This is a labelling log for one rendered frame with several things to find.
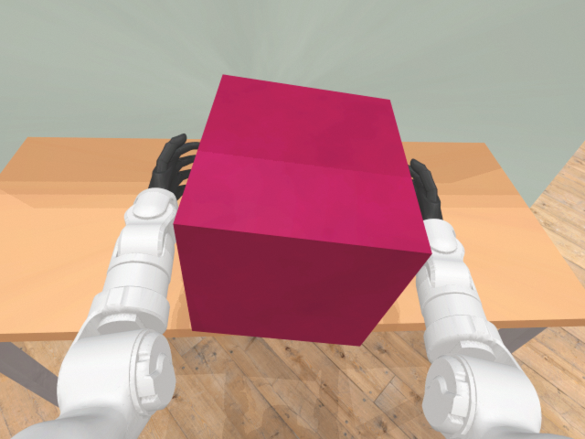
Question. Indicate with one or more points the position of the carton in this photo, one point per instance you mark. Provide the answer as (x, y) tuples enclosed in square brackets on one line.
[(299, 219)]

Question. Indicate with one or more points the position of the robot left hand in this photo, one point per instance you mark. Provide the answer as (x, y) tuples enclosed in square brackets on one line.
[(166, 173)]

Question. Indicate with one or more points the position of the robot right upper arm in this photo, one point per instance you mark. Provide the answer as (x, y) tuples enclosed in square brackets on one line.
[(471, 398)]

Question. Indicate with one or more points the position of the robot left upper arm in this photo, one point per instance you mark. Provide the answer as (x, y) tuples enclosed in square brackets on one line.
[(110, 386)]

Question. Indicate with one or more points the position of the robot right hand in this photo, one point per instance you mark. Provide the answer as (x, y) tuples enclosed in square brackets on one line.
[(426, 191)]

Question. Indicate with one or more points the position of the robot right forearm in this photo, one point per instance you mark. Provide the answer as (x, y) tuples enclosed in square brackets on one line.
[(453, 314)]

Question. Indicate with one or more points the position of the table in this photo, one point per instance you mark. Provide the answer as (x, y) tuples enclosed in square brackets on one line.
[(62, 206)]

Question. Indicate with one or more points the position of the robot left forearm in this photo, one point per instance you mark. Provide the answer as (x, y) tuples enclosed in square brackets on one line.
[(135, 290)]

